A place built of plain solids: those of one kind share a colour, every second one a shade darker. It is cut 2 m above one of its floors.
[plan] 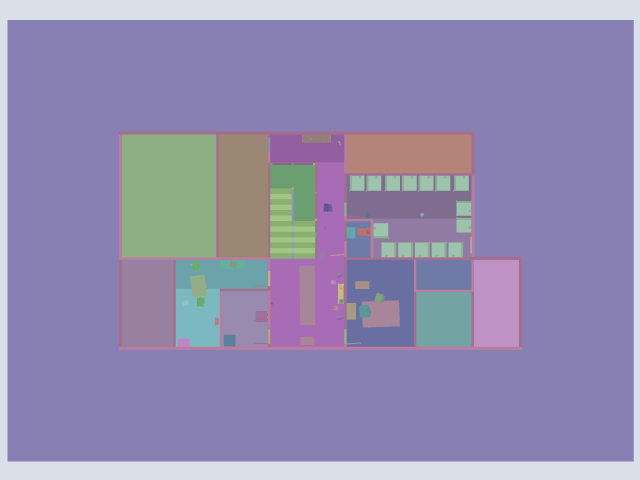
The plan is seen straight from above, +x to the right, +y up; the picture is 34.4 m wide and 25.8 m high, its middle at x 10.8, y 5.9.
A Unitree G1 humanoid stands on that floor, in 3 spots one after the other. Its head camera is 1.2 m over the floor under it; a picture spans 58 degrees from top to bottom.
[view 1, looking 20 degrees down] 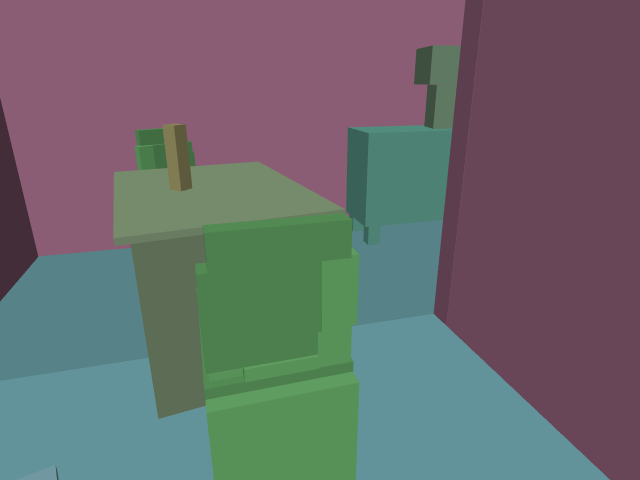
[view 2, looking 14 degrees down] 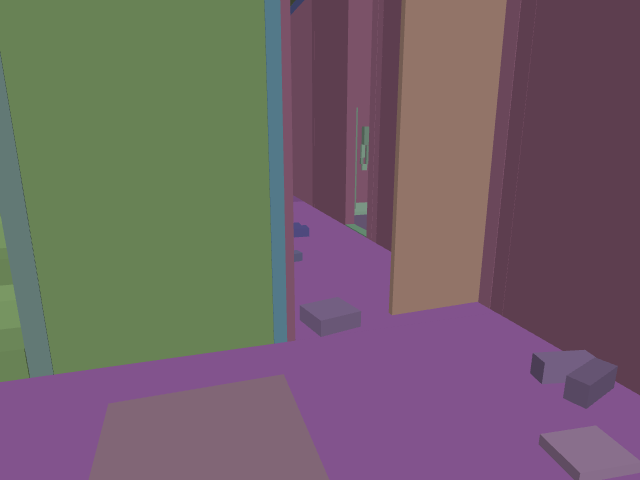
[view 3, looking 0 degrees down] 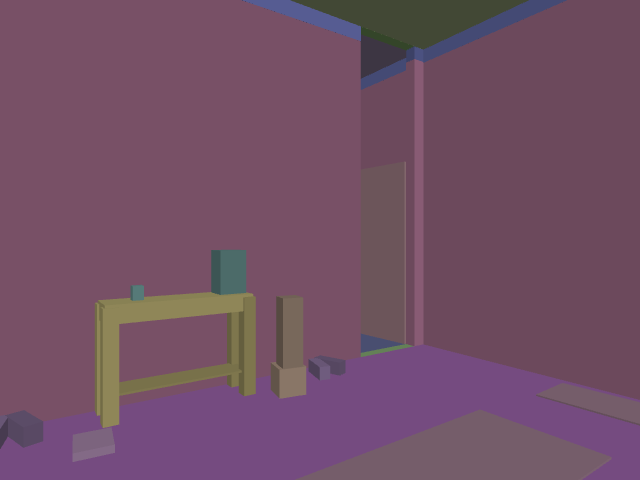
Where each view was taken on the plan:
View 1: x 4.22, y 1.43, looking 74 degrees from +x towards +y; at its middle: chair_bentwood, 1.00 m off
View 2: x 10.12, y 2.58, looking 73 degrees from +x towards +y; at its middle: floor_hall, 5.01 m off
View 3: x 8.71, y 3.99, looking -35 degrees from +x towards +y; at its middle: wall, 4.15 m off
